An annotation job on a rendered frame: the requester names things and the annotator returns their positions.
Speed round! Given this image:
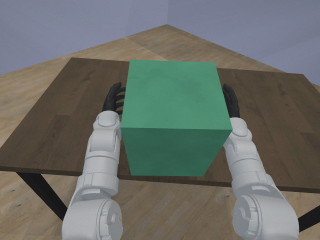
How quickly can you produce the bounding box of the left robot upper arm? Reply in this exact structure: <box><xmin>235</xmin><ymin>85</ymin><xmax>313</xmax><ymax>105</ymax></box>
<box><xmin>62</xmin><ymin>198</ymin><xmax>123</xmax><ymax>240</ymax></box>

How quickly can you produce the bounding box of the carton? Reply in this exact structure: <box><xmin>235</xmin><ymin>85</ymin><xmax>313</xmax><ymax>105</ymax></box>
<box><xmin>120</xmin><ymin>59</ymin><xmax>233</xmax><ymax>177</ymax></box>

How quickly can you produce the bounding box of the table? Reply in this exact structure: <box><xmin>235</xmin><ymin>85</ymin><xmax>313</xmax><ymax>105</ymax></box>
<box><xmin>0</xmin><ymin>57</ymin><xmax>320</xmax><ymax>233</ymax></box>

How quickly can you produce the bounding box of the left robot forearm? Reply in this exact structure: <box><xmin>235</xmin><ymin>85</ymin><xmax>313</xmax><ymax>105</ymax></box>
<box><xmin>61</xmin><ymin>110</ymin><xmax>122</xmax><ymax>238</ymax></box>

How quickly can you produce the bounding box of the robot left hand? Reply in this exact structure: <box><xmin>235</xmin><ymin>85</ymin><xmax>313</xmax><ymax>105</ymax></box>
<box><xmin>102</xmin><ymin>82</ymin><xmax>126</xmax><ymax>115</ymax></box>

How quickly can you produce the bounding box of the right robot forearm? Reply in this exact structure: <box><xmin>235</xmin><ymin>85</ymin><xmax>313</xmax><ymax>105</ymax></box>
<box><xmin>223</xmin><ymin>117</ymin><xmax>299</xmax><ymax>234</ymax></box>

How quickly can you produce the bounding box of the robot right hand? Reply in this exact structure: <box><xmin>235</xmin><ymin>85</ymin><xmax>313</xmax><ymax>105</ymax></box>
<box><xmin>221</xmin><ymin>84</ymin><xmax>240</xmax><ymax>118</ymax></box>

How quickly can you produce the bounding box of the right robot upper arm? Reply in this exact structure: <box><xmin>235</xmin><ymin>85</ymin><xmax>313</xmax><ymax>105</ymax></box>
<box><xmin>232</xmin><ymin>193</ymin><xmax>299</xmax><ymax>240</ymax></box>

